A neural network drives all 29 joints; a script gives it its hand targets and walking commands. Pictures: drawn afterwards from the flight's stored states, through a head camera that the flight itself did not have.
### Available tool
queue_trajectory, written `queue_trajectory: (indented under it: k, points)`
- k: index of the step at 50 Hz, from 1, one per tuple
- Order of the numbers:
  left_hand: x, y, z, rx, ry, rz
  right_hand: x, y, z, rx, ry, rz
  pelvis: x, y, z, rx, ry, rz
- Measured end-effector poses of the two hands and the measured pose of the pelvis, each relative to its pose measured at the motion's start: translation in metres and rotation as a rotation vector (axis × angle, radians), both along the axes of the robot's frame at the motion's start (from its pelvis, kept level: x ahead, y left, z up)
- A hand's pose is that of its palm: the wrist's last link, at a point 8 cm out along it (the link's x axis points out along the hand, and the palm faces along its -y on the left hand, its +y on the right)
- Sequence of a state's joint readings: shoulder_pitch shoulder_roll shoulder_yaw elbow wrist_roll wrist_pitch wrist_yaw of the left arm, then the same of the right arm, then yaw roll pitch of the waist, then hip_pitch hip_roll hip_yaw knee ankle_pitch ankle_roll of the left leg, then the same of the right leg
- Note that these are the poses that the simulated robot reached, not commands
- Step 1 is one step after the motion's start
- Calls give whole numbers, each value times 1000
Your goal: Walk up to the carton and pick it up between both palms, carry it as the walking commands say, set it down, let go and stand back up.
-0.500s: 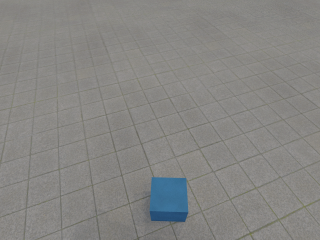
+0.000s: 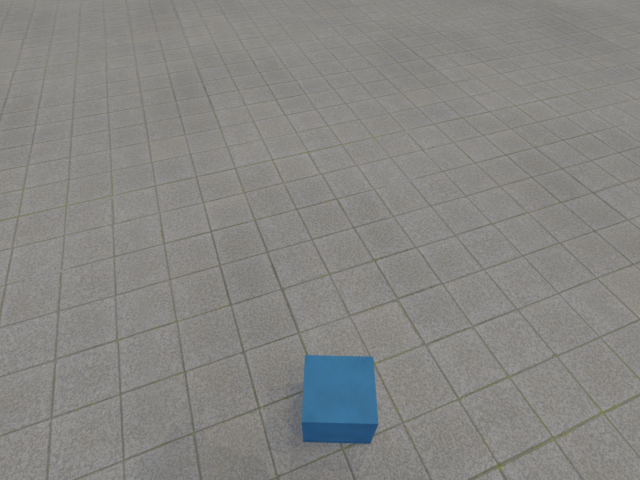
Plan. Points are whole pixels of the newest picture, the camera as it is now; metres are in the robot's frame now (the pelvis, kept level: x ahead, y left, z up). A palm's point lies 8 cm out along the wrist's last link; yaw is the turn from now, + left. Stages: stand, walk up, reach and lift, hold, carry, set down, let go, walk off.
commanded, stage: walk up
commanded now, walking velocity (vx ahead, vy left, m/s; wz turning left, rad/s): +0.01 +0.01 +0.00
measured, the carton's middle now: (337, 399) +0.45 -0.05 -0.68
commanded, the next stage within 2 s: stand in 0.22 s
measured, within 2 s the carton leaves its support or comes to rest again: neither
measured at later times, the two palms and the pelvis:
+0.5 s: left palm out of the picture -0.02 +0.20 -0.14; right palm out of the picture -0.02 -0.24 -0.15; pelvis -0.01 -0.02 +0.00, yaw +0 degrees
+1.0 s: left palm out of the picture -0.03 +0.20 -0.14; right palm out of the picture -0.04 -0.24 -0.15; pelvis -0.02 -0.02 +0.00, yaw +0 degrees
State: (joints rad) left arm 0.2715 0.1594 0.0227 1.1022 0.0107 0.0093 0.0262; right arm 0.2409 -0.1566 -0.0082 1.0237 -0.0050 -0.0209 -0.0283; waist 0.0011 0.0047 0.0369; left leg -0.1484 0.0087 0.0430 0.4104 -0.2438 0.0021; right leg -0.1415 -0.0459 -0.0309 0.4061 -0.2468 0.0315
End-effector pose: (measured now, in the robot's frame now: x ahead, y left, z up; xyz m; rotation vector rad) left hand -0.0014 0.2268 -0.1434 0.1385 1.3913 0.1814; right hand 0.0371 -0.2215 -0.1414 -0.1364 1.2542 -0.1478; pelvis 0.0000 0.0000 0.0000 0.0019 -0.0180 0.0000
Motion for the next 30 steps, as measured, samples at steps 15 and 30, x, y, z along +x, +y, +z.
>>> queue_trajectory:
  k: [15,30]
  points:
    - [-17,-19,2,-6,25,29,-39,-15,-4,0,113,-19,-4,-14,2,1,-12,0]
    - [-23,-26,1,-9,20,16,-65,-13,-6,14,145,-29,-14,-20,2,-1,-17,0]
